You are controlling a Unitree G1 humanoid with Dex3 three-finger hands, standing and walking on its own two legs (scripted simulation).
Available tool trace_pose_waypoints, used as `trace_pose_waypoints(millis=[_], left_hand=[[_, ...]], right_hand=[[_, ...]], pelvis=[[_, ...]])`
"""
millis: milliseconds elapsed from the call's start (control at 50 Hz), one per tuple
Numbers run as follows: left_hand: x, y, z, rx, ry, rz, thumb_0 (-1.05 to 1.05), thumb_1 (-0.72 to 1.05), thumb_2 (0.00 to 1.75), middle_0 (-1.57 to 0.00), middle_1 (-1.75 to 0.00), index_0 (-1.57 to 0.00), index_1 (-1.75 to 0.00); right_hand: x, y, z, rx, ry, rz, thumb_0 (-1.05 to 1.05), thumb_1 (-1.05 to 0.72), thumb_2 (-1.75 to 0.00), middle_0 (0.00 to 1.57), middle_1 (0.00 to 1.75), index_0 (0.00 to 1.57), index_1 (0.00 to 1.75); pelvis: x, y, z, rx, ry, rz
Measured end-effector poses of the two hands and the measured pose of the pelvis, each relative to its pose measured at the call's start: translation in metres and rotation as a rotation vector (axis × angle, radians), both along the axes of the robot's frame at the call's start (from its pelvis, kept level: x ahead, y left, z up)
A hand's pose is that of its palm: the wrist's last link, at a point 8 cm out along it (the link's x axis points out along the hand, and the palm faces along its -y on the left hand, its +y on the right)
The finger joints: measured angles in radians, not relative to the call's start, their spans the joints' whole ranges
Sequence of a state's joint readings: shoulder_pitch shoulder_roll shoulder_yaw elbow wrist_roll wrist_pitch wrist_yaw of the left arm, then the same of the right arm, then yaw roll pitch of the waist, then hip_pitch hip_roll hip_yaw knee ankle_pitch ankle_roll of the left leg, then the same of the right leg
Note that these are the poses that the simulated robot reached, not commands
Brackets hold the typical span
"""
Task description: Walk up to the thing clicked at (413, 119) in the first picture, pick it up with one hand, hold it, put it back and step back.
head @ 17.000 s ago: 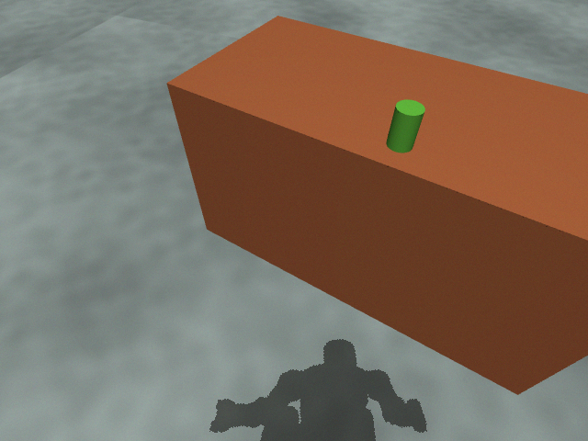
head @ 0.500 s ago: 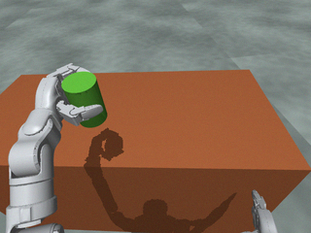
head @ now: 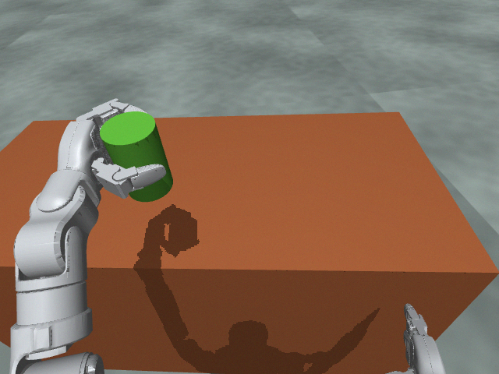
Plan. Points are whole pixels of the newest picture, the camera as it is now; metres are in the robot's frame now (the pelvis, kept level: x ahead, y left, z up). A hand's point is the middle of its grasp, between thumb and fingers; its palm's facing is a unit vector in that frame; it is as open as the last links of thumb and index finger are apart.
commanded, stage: hold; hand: left
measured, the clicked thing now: (140, 158) +0.32 +0.15 +0.24
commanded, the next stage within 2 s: crouch in 1.04 s
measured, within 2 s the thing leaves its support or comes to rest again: neither
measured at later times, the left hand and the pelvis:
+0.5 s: hand (135, 159) +0.32 +0.16 +0.24, palm faces +0.04 -1.00 -0.01, open 10.1 cm; pelvis +0.00 +0.00 +0.00, yaw +0 degrees
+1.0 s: hand (140, 157) +0.32 +0.15 +0.24, palm faces +0.02 -1.00 -0.01, open 10.1 cm; pelvis +0.00 +0.00 +0.00, yaw +0 degrees
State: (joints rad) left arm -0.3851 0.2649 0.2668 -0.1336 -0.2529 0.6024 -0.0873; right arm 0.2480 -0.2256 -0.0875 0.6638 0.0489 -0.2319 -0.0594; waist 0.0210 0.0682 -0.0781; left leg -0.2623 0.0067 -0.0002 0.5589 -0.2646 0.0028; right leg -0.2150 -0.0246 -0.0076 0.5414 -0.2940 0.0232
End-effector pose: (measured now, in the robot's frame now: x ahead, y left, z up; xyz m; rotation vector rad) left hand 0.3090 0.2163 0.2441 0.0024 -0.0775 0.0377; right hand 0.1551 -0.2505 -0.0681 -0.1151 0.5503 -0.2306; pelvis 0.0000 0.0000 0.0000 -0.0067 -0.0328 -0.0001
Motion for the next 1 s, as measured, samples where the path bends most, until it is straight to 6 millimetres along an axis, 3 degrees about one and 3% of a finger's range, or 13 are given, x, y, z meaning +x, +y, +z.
trace_pose_waypoints(millis=[380, 780, 1000], left_hand=[[-0.011, -0.001, -0.012, 0.001, 0.014, -0.001, -0.01, -0.56, 1.01, -0.84, -1.18, -0.85, -1.19], [-0.003, -0.004, 0.000, 0.002, -0.006, -0.011, -0.01, -0.56, 1.01, -0.84, -1.18, -0.85, -1.18], [-0.007, -0.008, -0.007, 0.004, 0.015, -0.021, -0.01, -0.56, 1.01, -0.84, -1.18, -0.85, -1.18]], right_hand=[[0.000, -0.001, -0.003, 0.007, 0.015, 0.009, -0.01, 0.52, -0.06, 0.06, 0.05, 0.05, 0.05], [0.001, -0.005, 0.002, -0.004, -0.011, -0.004, -0.01, 0.52, -0.06, 0.06, 0.05, 0.05, 0.05], [-0.002, -0.003, 0.000, 0.005, -0.005, -0.001, -0.01, 0.51, -0.06, 0.06, 0.05, 0.05, 0.05]], pelvis=[[0.000, -0.002, 0.000, 0.000, 0.001, 0.001], [0.000, -0.003, 0.000, 0.002, -0.002, 0.000], [-0.001, -0.002, 0.000, 0.001, -0.002, -0.003]])
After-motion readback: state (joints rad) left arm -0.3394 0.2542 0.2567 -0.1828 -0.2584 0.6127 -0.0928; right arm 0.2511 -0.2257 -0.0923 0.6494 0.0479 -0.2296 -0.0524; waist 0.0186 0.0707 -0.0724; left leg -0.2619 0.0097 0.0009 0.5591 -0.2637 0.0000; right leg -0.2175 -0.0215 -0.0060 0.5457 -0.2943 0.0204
